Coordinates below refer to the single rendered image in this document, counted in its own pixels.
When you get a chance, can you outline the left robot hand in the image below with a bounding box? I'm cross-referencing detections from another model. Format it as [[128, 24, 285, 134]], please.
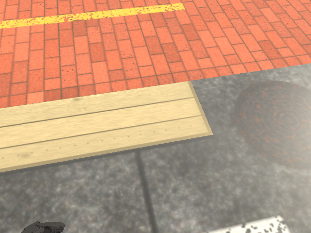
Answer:
[[21, 221, 65, 233]]

